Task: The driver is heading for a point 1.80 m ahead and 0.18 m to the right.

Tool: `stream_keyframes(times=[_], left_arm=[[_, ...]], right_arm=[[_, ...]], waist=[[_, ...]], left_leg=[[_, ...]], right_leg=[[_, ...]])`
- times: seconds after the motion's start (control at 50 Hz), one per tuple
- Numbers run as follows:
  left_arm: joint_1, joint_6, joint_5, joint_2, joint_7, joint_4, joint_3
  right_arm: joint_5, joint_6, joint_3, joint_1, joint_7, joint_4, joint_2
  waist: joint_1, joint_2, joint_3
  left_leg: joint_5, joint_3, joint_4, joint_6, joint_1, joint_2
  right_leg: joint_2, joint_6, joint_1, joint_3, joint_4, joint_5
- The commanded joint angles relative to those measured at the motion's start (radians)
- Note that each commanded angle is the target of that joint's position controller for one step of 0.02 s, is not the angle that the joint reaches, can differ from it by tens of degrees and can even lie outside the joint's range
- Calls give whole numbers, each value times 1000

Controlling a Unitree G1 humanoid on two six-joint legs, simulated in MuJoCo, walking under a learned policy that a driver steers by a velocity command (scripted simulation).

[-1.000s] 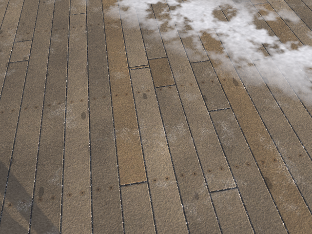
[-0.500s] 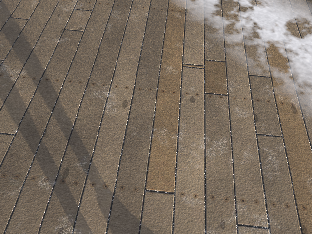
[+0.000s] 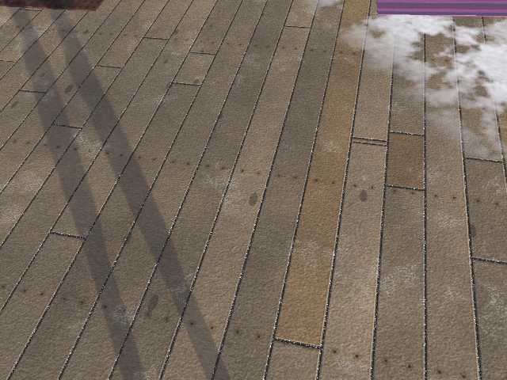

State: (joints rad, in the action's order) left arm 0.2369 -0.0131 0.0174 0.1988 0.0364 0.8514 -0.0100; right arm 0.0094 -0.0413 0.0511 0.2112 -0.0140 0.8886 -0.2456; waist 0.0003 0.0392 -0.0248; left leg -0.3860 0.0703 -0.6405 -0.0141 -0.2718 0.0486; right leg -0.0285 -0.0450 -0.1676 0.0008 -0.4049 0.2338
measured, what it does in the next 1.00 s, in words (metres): steps on the spot: left foot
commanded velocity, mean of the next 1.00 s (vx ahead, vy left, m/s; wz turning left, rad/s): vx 0.00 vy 0.00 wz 0.02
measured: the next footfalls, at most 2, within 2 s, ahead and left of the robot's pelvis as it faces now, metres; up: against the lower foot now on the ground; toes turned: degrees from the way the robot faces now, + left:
left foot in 0.06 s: +0.01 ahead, +0.13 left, +0.00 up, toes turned -4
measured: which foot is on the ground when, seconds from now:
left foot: up 0.00-0.04, down 0.06-1.00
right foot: down 0.00-1.00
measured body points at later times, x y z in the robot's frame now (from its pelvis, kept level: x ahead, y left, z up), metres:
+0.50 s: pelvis -0.02 +0.02 +0.00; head -0.02 +0.02 +0.45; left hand +0.00 +0.27 -0.15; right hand +0.00 -0.23 -0.15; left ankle -0.03 +0.13 -0.75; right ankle -0.01 -0.09 -0.75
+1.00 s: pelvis -0.02 +0.02 +0.00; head -0.02 +0.02 +0.45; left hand -0.03 +0.25 -0.16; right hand -0.03 -0.21 -0.16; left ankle -0.03 +0.13 -0.75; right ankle -0.01 -0.09 -0.75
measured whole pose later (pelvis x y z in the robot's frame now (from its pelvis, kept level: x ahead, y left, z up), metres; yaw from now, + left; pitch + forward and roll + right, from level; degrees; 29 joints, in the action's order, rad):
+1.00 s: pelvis -0.02 +0.02 +0.00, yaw +0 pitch -1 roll +0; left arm 0.29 0.00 0.01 0.16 0.03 1.14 0.01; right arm 0.01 0.00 -0.01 0.28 -0.04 1.16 -0.16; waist 0.00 0.00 -0.02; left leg -0.22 0.05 -0.38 0.02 -0.14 0.04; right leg -0.02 -0.01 -0.17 0.01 -0.39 0.20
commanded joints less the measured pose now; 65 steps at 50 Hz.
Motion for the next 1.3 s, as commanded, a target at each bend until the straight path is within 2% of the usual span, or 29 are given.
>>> stream_keyframes(times=[0.02,0.04,0.06,0.08,0.1,0.12,0.14,0.18,0.2,0.4,0.64,0.92,1.3], left_arm=[[39,-3,-1,161,3,-8,-36],[26,0,-4,167,3,-2,-39],[23,-1,-6,160,1,0,-39],[30,-5,-6,150,-3,-4,-36],[65,-8,-13,139,-9,6,-39],[40,-4,-14,127,-5,29,-32],[6,2,-10,137,-2,37,-36],[-11,9,-6,134,-6,49,-38],[-9,11,-5,131,-8,58,-37],[14,15,-6,113,-9,163,-24],[62,13,-7,88,-6,236,-6],[102,9,-7,54,0,273,4],[129,6,-8,29,5,288,5]], right_arm=[[-15,8,2,6,-16,-19,-51],[-14,12,-1,27,-19,-3,-53],[-7,16,2,31,-23,9,-75],[4,23,6,35,-26,16,-112],[-1,25,11,18,-24,36,-137],[-12,26,3,15,-17,52,-93],[-6,29,-7,17,-14,59,-67],[2,32,-10,19,-20,87,-77],[0,33,-10,18,-22,99,-83],[0,42,-27,25,-24,178,-72],[-1,44,-44,68,-24,233,-39],[-1,47,-53,118,-27,258,-6],[-1,49,-54,160,-32,267,22]], waist=[[10,-190,62],[-7,-178,63],[-6,-159,68],[9,-112,90],[47,-23,63],[14,-8,46],[-4,-18,14],[-1,8,-2],[3,12,-9],[5,-30,-38],[5,-34,-45],[4,-38,-47],[3,-39,-50]], left_leg=[[71,-51,188,-5,26,-5],[202,-43,294,0,94,-21],[304,0,344,7,170,-53],[432,58,308,16,253,-114],[528,66,239,40,249,-136],[455,62,254,46,193,-127],[402,66,280,45,160,-122],[367,72,309,47,133,-120],[351,73,316,47,129,-119],[230,85,355,60,98,-123],[196,79,357,64,76,-115],[224,68,336,62,69,-110],[265,58,314,58,77,-111]], right_leg=[[211,-112,152,161,-2,-710],[203,-88,130,160,-8,-678],[193,-57,88,168,-2,-588],[173,-32,29,162,5,-459],[123,-20,-6,125,54,-341],[102,-11,29,102,74,-240],[99,-12,33,99,63,-205],[105,-12,48,100,62,-194],[107,-12,44,101,68,-179],[103,2,24,102,99,-77],[104,7,-3,103,96,-48],[105,5,-15,102,85,-64],[105,0,-9,101,73,-107]])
